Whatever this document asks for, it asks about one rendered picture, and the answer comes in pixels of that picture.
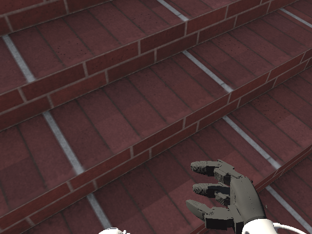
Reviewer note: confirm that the right robot hand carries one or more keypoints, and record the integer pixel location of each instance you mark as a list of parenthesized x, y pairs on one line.
[(241, 199)]

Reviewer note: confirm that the right robot forearm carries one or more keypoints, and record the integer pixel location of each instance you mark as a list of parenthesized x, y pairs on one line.
[(260, 226)]

